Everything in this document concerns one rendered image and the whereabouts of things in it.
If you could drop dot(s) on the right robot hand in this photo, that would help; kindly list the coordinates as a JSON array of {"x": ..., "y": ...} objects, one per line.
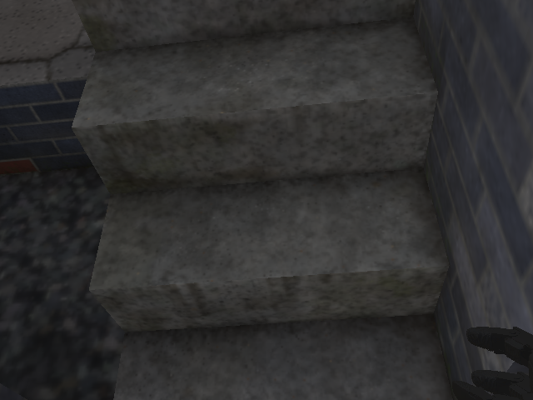
[{"x": 517, "y": 345}]

